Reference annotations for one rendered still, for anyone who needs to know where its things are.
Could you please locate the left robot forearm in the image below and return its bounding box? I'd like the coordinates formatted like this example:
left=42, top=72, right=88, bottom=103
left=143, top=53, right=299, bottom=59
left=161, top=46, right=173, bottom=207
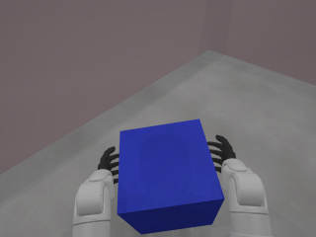
left=72, top=169, right=115, bottom=237

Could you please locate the right robot forearm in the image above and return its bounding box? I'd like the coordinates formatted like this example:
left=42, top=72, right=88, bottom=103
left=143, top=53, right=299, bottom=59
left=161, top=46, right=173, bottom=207
left=221, top=158, right=275, bottom=237

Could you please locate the robot right hand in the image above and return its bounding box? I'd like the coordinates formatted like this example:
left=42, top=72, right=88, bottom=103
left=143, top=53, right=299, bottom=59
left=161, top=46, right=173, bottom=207
left=207, top=134, right=236, bottom=173

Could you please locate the robot left hand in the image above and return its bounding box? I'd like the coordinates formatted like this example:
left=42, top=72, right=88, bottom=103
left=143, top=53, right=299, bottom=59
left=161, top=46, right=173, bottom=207
left=98, top=146, right=119, bottom=184

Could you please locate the carton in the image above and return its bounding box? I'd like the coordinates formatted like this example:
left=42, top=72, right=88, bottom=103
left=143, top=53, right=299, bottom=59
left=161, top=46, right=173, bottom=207
left=117, top=118, right=225, bottom=235

